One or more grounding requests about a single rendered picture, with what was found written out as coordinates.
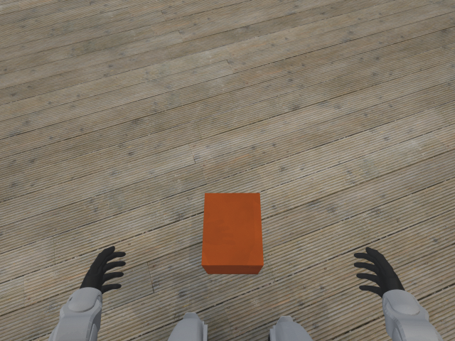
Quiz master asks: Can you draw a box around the left robot shin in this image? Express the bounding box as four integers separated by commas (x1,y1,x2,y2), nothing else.
183,313,200,320

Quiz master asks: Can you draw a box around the robot left forearm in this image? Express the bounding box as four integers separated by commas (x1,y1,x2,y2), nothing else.
48,287,102,341

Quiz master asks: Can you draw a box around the left robot hand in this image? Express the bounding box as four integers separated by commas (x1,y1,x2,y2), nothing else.
80,246,126,294

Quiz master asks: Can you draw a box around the robot shin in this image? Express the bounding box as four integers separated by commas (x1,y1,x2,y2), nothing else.
183,313,200,320
277,316,293,324

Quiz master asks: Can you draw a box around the right robot shin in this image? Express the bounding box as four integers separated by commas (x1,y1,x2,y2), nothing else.
277,316,293,324

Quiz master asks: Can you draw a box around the carton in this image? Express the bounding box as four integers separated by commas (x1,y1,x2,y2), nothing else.
201,193,264,274

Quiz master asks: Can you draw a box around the right robot hand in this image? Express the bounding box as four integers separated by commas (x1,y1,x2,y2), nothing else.
354,247,405,298

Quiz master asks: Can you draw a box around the robot right forearm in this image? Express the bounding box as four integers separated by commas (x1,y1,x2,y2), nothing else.
382,289,444,341

